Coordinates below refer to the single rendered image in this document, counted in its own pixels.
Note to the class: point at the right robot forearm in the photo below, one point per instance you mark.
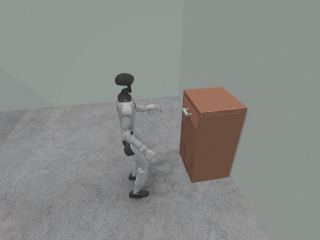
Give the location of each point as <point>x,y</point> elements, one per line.
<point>135,142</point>

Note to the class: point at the robot right shin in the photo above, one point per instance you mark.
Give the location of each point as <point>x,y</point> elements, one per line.
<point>140,180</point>

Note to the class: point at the right robot hand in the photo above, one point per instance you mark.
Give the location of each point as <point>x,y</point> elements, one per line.
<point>150,154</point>

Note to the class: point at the drawer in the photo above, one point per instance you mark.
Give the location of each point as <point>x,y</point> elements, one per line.
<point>194,117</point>

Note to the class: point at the left robot hand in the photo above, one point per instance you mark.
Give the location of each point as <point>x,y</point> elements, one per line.
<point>152,107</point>

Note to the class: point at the robot left foot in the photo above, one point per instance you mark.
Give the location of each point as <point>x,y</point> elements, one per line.
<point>131,177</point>

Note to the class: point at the cabinet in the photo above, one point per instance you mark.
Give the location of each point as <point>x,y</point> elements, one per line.
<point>208,151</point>

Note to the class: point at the left robot forearm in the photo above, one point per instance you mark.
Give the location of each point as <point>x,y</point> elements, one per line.
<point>141,108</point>

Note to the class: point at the robot right upper arm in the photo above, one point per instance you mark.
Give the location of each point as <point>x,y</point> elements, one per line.
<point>126,114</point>

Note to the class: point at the handle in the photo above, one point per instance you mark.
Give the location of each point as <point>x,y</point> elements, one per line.
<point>185,112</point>

